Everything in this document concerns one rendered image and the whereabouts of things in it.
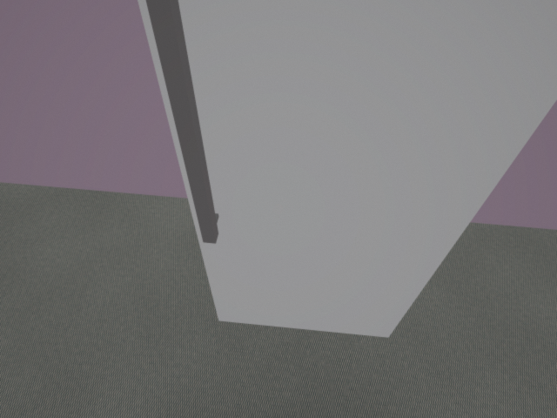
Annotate fridge door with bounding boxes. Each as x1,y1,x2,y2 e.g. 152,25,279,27
138,0,557,338

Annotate handle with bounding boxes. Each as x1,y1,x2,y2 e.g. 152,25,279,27
146,0,218,244

